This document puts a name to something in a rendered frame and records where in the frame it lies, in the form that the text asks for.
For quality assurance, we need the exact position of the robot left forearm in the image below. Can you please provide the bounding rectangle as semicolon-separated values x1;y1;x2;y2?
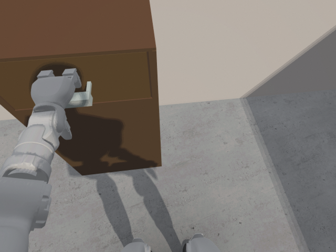
0;102;66;184

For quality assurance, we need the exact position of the right robot thigh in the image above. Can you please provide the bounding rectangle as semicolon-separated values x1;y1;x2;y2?
186;237;221;252

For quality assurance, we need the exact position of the left robot hand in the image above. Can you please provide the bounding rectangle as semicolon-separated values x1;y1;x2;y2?
31;68;81;140

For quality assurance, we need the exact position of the left robot upper arm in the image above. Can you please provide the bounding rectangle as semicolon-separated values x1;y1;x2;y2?
0;177;52;252

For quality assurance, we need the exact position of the drawer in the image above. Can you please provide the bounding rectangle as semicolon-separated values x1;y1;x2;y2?
0;52;151;110

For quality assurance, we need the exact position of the cabinet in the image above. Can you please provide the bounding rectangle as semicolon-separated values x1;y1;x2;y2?
0;0;162;175

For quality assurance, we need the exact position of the robot right shin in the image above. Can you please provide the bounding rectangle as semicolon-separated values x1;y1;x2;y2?
191;233;204;240

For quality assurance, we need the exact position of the handle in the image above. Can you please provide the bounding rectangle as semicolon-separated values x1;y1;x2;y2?
66;81;93;108

